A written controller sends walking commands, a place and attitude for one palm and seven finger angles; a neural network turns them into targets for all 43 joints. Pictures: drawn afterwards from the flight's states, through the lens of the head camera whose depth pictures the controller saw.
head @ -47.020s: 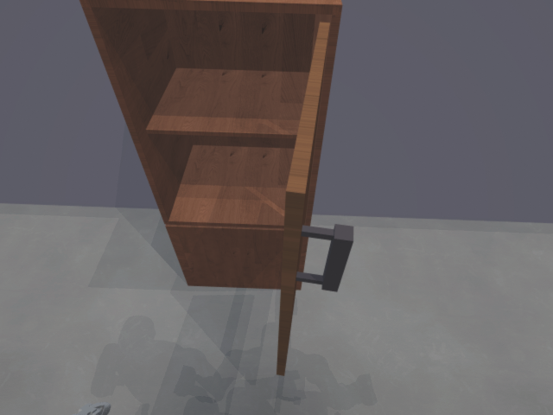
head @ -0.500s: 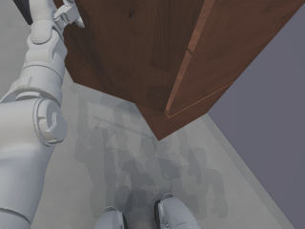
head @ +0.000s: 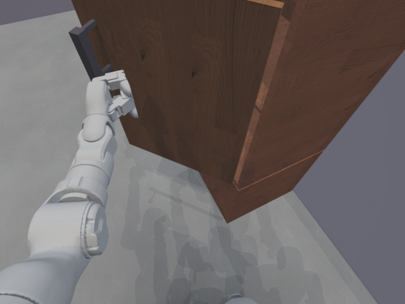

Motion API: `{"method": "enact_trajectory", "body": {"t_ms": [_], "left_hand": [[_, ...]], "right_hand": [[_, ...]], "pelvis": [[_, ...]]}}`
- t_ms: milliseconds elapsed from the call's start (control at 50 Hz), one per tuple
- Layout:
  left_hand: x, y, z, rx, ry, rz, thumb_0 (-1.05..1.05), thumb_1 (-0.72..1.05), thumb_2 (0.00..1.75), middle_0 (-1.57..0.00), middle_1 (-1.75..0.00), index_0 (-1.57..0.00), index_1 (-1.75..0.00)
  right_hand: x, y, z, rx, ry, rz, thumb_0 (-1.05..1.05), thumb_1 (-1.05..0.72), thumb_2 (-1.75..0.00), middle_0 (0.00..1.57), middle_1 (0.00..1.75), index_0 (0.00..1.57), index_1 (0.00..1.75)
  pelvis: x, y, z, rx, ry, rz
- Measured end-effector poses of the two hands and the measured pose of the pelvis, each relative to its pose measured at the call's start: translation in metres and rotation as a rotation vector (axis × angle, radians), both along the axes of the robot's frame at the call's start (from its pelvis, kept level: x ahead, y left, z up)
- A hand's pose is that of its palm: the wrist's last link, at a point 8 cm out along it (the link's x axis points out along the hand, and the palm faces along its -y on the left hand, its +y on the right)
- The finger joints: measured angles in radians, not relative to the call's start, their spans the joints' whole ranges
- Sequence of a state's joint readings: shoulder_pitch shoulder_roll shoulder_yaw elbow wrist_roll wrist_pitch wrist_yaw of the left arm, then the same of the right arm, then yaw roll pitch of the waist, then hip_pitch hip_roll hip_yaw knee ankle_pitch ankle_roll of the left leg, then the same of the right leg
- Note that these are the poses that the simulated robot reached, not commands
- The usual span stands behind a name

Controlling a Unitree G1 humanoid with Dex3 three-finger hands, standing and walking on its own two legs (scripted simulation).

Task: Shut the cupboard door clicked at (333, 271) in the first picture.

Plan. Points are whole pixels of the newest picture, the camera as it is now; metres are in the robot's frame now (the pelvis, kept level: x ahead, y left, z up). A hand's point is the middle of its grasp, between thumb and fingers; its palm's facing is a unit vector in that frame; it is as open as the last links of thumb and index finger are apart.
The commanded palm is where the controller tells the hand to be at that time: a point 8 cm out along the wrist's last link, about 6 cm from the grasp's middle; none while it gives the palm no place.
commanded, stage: pull the fist back off the door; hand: left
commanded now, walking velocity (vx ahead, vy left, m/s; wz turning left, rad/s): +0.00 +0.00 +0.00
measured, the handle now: (94, 53) +0.64 +0.20 +0.11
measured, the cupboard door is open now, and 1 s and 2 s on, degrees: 40 40 40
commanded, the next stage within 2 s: draw the hand back to the body in 0.20 s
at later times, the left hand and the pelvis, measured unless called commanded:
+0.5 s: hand (125, 107) +0.46 +0.11 +0.12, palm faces +0.08 -1.00 -0.02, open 3.1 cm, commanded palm +0.41 +0.16 +0.13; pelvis -0.01 +0.00 +0.00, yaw -1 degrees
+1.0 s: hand (46, 186) +0.30 +0.20 +0.14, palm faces +0.19 -0.97 -0.17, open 3.1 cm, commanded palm +0.26 +0.24 +0.17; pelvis -0.02 +0.01 +0.03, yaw +1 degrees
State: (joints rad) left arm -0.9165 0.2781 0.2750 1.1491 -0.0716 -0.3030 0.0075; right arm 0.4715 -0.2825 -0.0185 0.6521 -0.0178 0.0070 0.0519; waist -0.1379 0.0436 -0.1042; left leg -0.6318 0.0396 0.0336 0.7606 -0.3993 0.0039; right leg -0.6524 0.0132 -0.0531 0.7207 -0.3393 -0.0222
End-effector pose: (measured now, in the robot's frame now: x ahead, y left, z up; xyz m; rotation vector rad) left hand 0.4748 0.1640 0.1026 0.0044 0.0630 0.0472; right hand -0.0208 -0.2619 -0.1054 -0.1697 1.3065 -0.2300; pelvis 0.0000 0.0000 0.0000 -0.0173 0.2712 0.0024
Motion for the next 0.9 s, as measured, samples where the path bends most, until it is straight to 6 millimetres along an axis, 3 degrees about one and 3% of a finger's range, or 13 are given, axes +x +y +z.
{"method": "enact_trajectory", "body": {"t_ms": [60, 120, 240, 320, 420, 520, 600, 680, 760, 840, 900], "left_hand": [[-0.017, -0.004, -0.007, -0.022, -0.025, -0.007, 0.01, 0.9, 0.9, -1.3, -1.5, -1.3, -1.5], [-0.026, -0.012, 0.0, -0.023, -0.094, -0.014, 0.01, 0.9, 0.9, -1.3, -1.5, -1.3, -1.5], [-0.025, -0.029, 0.02, 0.038, -0.11, -0.047, 0.01, 0.9, 0.9, -1.3, -1.5, -1.3, -1.5], [-0.019, -0.031, 0.019, 0.007, -0.035, -0.019, 0.01, 0.9, 0.89, -1.3, -1.5, -1.3, -1.5], [-0.022, -0.02, 0.018, -0.03, -0.074, 0.024, 0.01, 0.9, 0.89, -1.3, -1.5, -1.3, -1.5], [-0.047, 0.009, 0.018, 0.033, -0.127, 0.031, 0.01, 0.9, 0.89, -1.3, -1.49, -1.3, -1.5], [-0.076, 0.032, 0.017, 0.024, -0.098, 0.03, 0.01, 0.9, 0.89, -1.3, -1.5, -1.3, -1.5], [-0.105, 0.046, 0.03, -0.006, -0.135, 0.031, 0.01, 0.9, 0.9, -1.3, -1.5, -1.3, -1.5], [-0.13, 0.053, 0.047, 0.016, -0.184, 0.005, 0.01, 0.9, 0.9, -1.3, -1.5, -1.3, -1.5], [-0.154, 0.061, 0.05, 0.009, -0.145, -0.01, 0.01, 0.9, 0.9, -1.28, -1.47, -1.28, -1.47], [-0.175, 0.069, 0.05, 0.099, -0.129, 0.034, 0.01, 0.9, 0.9, -1.23, -1.42, -1.24, -1.42]], "right_hand": [[0.022, -0.005, 0.001, -0.026, -0.054, 0.037, 0.0, -0.91, -0.9, 0.2, 0.3, 0.2, 0.3], [0.042, -0.007, 0.0, -0.042, -0.115, 0.062, 0.0, -0.91, -0.9, 0.2, 0.3, 0.2, 0.3], [0.066, 0.005, -0.006, -0.017, -0.202, 0.073, 0.0, -0.91, -0.9, 0.2, 0.3, 0.2, 0.3], [0.063, 0.016, -0.008, 0.012, -0.213, 0.066, 0.0, -0.91, -0.9, 0.2, 0.3, 0.2, 0.3], [0.043, 0.022, -0.009, 0.036, -0.181, 0.045, 0.0, -0.91, -0.9, 0.2, 0.3, 0.2, 0.3], [0.024, 0.021, -0.01, 0.048, -0.144, 0.001, 0.0, -0.91, -0.9, 0.2, 0.3, 0.2, 0.3], [0.027, 0.015, -0.005, 0.034, -0.151, -0.01, 0.01, -0.91, -0.9, 0.2, 0.3, 0.2, 0.3], [0.052, 0.009, 0.006, -0.001, -0.229, 0.017, 0.01, -0.91, -0.9, 0.2, 0.3, 0.2, 0.3], [0.094, 0.008, 0.02, -0.021, -0.366, 0.066, 0.01, -0.91, -0.9, 0.2, 0.3, 0.2, 0.3], [0.139, 0.017, 0.038, -0.014, -0.51, 0.115, 0.01, -0.91, -0.9, 0.2, 0.3, 0.2, 0.3], [0.168, 0.028, 0.054, -0.008, -0.598, 0.141, 0.01, -0.91, -0.9, 0.2, 0.3, 0.2, 0.3]], "pelvis": [[-0.004, 0.002, 0.0, -0.003, -0.02, 0.012], [-0.008, 0.004, -0.001, -0.001, -0.031, 0.017], [-0.013, 0.006, -0.003, 0.008, -0.045, 0.021], [-0.016, 0.005, -0.002, 0.014, -0.044, 0.013], [-0.017, 0.004, -0.001, 0.02, -0.04, -0.009], [-0.012, 0.003, 0.003, 0.021, -0.065, -0.03], [-0.01, 0.003, 0.008, 0.015, -0.11, -0.025], [-0.01, 0.003, 0.013, 0.01, -0.156, -0.012], [-0.012, 0.005, 0.016, 0.01, -0.194, 0.0], [-0.015, 0.007, 0.019, 0.014, -0.227, 0.005], [-0.016, 0.008, 0.022, 0.019, -0.256, 0.005]]}}
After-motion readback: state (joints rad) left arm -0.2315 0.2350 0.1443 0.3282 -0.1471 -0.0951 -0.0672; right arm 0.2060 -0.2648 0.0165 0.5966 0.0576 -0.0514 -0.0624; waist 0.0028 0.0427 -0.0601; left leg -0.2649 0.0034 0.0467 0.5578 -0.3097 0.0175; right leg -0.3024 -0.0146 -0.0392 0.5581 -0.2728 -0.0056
